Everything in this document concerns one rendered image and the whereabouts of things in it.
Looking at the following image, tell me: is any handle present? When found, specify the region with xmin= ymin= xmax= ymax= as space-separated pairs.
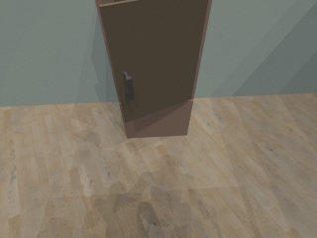
xmin=123 ymin=71 xmax=135 ymax=101

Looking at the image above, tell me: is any cupboard door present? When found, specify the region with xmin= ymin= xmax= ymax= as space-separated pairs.
xmin=98 ymin=0 xmax=209 ymax=123

